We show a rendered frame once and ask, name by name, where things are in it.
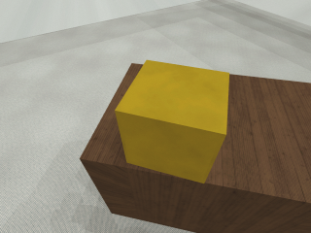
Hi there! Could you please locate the pedestal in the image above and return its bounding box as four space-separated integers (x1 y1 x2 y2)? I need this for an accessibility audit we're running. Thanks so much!
80 63 311 233

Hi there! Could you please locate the carton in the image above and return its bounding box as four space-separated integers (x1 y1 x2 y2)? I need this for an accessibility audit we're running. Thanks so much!
115 60 229 183

